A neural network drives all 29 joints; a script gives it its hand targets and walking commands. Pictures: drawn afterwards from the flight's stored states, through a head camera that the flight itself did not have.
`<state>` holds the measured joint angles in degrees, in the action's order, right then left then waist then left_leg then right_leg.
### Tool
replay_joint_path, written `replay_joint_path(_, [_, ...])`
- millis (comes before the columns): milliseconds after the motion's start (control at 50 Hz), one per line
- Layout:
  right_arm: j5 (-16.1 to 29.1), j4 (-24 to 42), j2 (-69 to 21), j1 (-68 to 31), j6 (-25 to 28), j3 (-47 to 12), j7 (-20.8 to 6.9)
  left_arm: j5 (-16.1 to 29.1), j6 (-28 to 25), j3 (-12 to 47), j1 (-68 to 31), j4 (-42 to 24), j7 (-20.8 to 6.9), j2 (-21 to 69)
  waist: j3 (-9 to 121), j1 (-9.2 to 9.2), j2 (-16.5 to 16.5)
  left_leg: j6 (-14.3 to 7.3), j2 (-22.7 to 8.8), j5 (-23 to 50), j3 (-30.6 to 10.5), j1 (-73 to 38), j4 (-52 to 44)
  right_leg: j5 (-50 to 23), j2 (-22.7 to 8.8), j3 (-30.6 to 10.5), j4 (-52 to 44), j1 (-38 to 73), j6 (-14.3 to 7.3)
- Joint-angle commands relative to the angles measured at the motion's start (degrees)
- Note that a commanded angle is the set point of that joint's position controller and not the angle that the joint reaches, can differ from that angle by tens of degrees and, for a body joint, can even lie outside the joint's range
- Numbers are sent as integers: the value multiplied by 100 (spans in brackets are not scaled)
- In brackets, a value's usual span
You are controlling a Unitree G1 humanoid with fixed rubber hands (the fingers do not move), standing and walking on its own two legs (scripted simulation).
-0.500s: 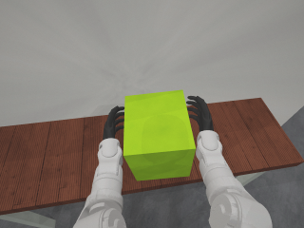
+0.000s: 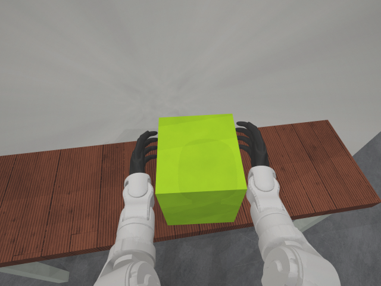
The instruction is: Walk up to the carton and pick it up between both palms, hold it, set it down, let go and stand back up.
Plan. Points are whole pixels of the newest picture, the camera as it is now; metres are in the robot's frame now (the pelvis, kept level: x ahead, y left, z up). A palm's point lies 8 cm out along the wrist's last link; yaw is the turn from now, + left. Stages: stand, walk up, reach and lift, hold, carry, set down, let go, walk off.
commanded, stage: set down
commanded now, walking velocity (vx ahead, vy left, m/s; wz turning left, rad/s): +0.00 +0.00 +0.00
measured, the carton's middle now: (198, 172) +0.39 +0.03 -0.03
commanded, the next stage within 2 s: none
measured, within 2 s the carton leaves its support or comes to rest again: neither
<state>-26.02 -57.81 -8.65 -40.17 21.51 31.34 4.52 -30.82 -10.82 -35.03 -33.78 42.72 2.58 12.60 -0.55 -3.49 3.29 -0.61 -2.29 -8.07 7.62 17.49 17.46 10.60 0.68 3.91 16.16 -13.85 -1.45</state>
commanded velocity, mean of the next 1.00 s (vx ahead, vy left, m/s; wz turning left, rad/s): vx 0.00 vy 0.00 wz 0.00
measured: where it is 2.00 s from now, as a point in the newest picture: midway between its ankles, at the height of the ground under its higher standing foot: outside the picture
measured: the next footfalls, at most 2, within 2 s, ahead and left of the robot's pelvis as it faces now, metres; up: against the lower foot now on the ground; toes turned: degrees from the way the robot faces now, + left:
none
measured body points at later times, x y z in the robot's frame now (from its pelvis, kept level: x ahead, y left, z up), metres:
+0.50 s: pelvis -0.01 +0.01 +0.00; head +0.08 +0.03 +0.44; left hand +0.38 +0.16 +0.01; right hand +0.40 -0.10 +0.02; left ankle +0.00 +0.11 -0.75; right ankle -0.04 -0.10 -0.75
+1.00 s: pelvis -0.01 +0.00 -0.02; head +0.08 +0.01 +0.42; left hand +0.40 +0.19 -0.01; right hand +0.43 -0.09 +0.00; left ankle +0.00 +0.11 -0.75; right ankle -0.04 -0.10 -0.75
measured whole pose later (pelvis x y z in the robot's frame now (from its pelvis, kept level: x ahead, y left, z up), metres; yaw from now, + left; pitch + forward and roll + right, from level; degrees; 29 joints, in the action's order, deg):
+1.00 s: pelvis -0.01 +0.00 -0.02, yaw -1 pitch +18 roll -1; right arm 3.5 -74.6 2.7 -47.6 21.0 3.7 7.2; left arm -8.6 -19.5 -17.3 -42.7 66.9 8.4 -2.4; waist 8.6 -4.7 0.6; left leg -0.5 -4.3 -13.5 5.9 37.0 32.3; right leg 14.9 1.7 4.2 28.9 -32.3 -1.8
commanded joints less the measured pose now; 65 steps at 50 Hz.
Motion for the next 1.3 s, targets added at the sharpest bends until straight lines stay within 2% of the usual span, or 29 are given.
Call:
replay_joint_path(0, [-437,-609,-3009,-1470,-76,-1170,-593,-253,-154,1195,-1928,236,-486,1909,1720,-144,-31,-243,110,1655,18,-504,77,-2039,-182,-132,226,1247,244])
replay_joint_path(60, [-464,-451,-2915,-1510,-67,-1186,-560,-127,-152,1252,-1985,150,-500,1959,1975,-93,-131,-195,130,1713,52,-563,58,-2012,-151,-56,194,1240,278])
replay_joint_path(100, [-390,-538,-2785,-1373,-74,-1295,-536,-249,-133,1201,-1785,329,-510,1807,1799,-253,58,-241,85,1899,30,-576,171,-2250,-159,-86,294,1236,218])
replay_joint_path(120, [-343,-434,-2832,-1380,-24,-1414,-557,-231,-186,1143,-1738,201,-470,1809,1898,-344,-84,-259,118,1931,75,-611,175,-2318,-182,-121,359,1241,255])
replay_joint_path(160, [-207,-559,-2710,-1485,-33,-1448,-612,-263,-169,1260,-1749,259,-413,1972,1807,-183,-173,-150,64,2143,-29,-846,292,-1726,-40,-108,201,853,153])
replay_joint_path(200, [-381,-401,-2801,-1612,-45,-1280,-663,-236,-148,1194,-1881,219,-419,1954,1914,-286,-181,-194,37,1850,-18,-804,232,-1314,-90,-44,166,753,172])
replay_joint_path(240, [-426,-496,-2769,-1434,-79,-1161,-687,-288,-114,1150,-1912,334,-409,1840,1804,-216,-205,-205,22,1554,50,-752,141,-1114,-84,-17,66,600,151])
replay_joint_path(280, [-383,-494,-2728,-1386,-82,-1157,-684,-380,-124,946,-1733,391,-394,1733,1802,-411,-188,-251,61,1702,108,-654,139,-1278,-114,-89,117,640,156])
replay_joint_path(380, [-252,-533,-2443,-1396,-133,-1096,-705,-360,-143,981,-1747,289,-315,1616,1827,-369,-338,-237,16,1916,87,-781,279,-966,-35,-99,186,364,90])
replay_joint_path(460, [-253,-372,-2181,-1361,-111,-1149,-661,-279,-158,937,-1703,224,-224,1455,1974,-356,-147,-224,59,1978,28,-779,323,-1149,-20,-131,178,399,104])
replay_joint_path(520, [-59,-540,-1820,-1303,-145,-1108,-597,-235,-159,807,-1550,393,-146,975,2000,-416,-283,-234,65,1894,74,-747,370,-1097,-12,-110,291,375,149])
replay_joint_path(620, [132,-531,-1129,-1332,-147,-997,-410,33,-313,615,-1685,422,30,213,2076,-334,16,-223,153,1731,65,-496,452,-1038,77,-207,331,211,167])
replay_joint_path(640, [282,-629,-899,-1315,-167,-1072,-368,58,-394,532,-1722,494,114,-83,2251,-448,-117,-242,120,1713,71,-428,525,-814,43,-238,365,89,113])
replay_joint_path(680, [681,-682,-593,-1464,-209,-1194,-322,235,-455,607,-1658,577,232,-306,2190,-421,-405,-147,87,1820,81,-446,660,-626,78,-225,398,-44,34])
replay_joint_path(700, [924,-641,-378,-1525,-217,-1430,-260,476,-494,727,-1796,713,291,-540,2188,-425,-247,-181,113,1837,69,-400,686,-849,73,-217,444,-76,72])
replay_joint_path(800, [1875,-743,476,-1899,-161,-2052,-24,1388,-740,1303,-2226,878,529,-1205,3101,-448,-433,-11,128,2112,-134,-287,1196,-947,114,-314,770,-531,34])
replay_joint_path(860, [2502,-1123,857,-2195,-50,-2510,124,1840,-949,1736,-2617,1260,630,-1328,3618,-253,-709,143,144,2350,-305,-285,1609,-1312,162,-262,1080,-909,17])
replay_joint_path(920, [3050,-1250,1361,-2310,75,-2933,278,2364,-1009,1859,-2415,1934,625,-1746,3606,-161,-398,142,167,2302,-351,22,1848,-1509,192,-248,1199,-1031,71])
replay_joint_path(940, [3204,-1274,1392,-2413,112,-3084,309,2437,-1033,1959,-2378,2185,595,-1901,3551,-269,-445,174,108,2342,-343,150,1924,-1721,200,-305,1331,-933,82])
replay_joint_path(960, [3416,-1305,1518,-2555,135,-3200,331,2612,-1070,2118,-2608,2407,517,-1939,3638,-139,-269,158,130,2323,-498,276,1932,-1668,218,-273,1409,-1151,134])
replay_joint_path(1000, [3460,-1486,1647,-2717,217,-3385,367,2760,-1175,2186,-2727,2623,464,-1986,3870,-164,-195,208,158,2317,-518,285,2107,-1667,217,-259,1489,-1353,168])
replay_joint_path(1020, [3553,-1505,1716,-2743,248,-3283,383,2973,-1233,2251,-2661,2720,426,-2181,4022,15,-165,207,176,2421,-501,197,2125,-1855,200,-173,1586,-1316,201])
replay_joint_path(1060, [3601,-1298,1817,-2832,444,-3327,420,3058,-1337,2375,-2875,2387,356,-1984,4729,-33,-485,351,166,3104,-600,-107,2350,-2429,235,-120,1750,-1490,155])
replay_joint_path(1080, [3615,-1601,1903,-2773,499,-3302,402,3029,-1363,2434,-2896,2476,333,-1968,4857,77,-573,466,121,3392,-523,-385,2409,-2397,286,-14,1620,-1693,161])
replay_joint_path(1120, [3452,-1619,1825,-2646,552,-3273,336,3014,-1445,2310,-2833,2294,227,-2090,4813,0,-536,405,110,3332,-551,-495,2480,-2478,242,-26,1627,-1627,195])
replay_joint_path(1160, [3451,-1785,1837,-2603,553,-3241,283,2947,-1464,2263,-2677,2504,170,-2069,4346,199,-363,334,126,2856,-574,-275,2324,-2392,152,-96,1635,-1553,287])
replay_joint_path(1200, [3565,-1318,1960,-2725,626,-3382,247,2926,-1537,2149,-2652,2258,133,-2228,4601,-64,-237,362,103,2896,-527,-106,2276,-2476,130,-132,1629,-1213,310])
replay_joint_path(1240, [3618,-1340,2149,-2846,646,-3306,232,3009,-1489,2151,-2858,2076,171,-2322,4529,-73,-372,430,122,2925,-482,-234,2240,-2205,182,-121,1535,-1308,262])
replay_joint_path(1280, [3931,-1310,2212,-2885,477,-3534,227,3059,-1406,2087,-2956,2093,167,-2747,4458,-157,-303,292,169,2523,-525,56,2066,-2219,195,-241,1518,-1037,344])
